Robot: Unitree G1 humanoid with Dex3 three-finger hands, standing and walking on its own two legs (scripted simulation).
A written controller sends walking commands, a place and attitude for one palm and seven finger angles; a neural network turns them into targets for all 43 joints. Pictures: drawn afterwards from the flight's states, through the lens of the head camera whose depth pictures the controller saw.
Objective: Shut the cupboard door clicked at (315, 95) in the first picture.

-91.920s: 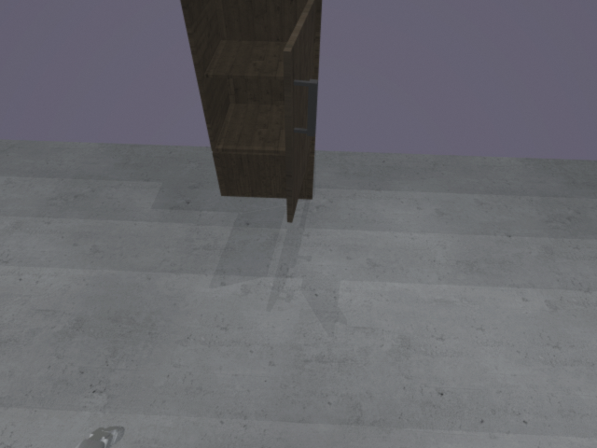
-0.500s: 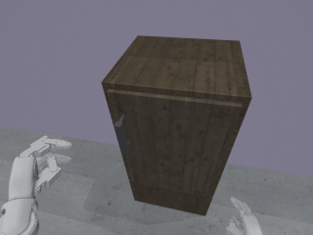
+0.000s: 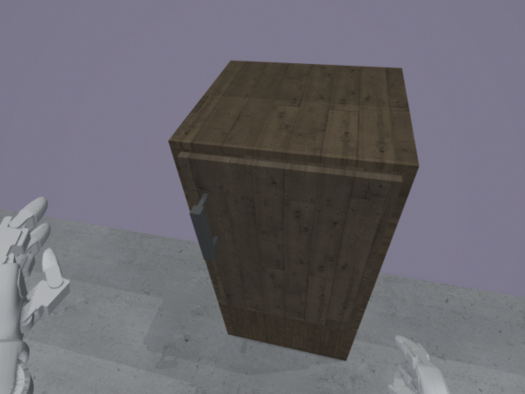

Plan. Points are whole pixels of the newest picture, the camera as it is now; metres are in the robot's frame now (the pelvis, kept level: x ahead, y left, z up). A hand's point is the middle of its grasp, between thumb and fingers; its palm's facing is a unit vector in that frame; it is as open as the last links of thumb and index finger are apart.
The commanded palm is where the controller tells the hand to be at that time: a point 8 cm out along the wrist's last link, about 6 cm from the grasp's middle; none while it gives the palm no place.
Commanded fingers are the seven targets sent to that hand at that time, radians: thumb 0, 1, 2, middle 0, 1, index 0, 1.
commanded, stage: draw the hand back to the body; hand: left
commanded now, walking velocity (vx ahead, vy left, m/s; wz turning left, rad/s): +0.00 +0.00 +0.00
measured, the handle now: (207, 228) +0.45 +0.19 -0.05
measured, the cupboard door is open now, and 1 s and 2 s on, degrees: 0 0 0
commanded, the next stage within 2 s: step back with the hand held close in 0.14 s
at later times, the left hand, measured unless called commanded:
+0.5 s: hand (67, 285) +0.19 +0.26 +0.15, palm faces +0.39 -0.79 -0.46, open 7.4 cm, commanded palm +0.13 +0.31 +0.17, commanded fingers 0.00 0.90 0.90 -0.20 -0.30 -0.20 -0.30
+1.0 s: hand out of the picture +0.11 +0.29 +0.16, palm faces +0.48 -0.76 -0.45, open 7.4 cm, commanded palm +0.05 +0.32 +0.17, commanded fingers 0.00 0.90 0.90 -0.20 -0.30 -0.20 -0.30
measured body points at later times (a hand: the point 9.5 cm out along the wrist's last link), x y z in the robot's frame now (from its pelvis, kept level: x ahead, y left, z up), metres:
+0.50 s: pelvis -0.01 +0.01 +0.00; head -0.01 -0.01 +0.45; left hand +0.16 +0.30 +0.18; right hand +0.16 -0.24 -0.09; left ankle -0.02 +0.11 -0.74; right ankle +0.00 -0.11 -0.74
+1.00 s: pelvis -0.08 +0.02 -0.02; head -0.08 +0.03 +0.43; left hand +0.08 +0.33 +0.18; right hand +0.08 -0.22 -0.09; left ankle -0.02 +0.11 -0.74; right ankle +0.00 -0.11 -0.74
